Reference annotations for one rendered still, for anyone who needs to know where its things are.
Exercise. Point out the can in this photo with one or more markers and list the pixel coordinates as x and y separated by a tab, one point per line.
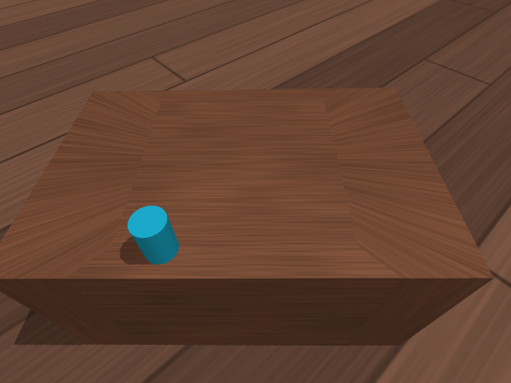
150	228

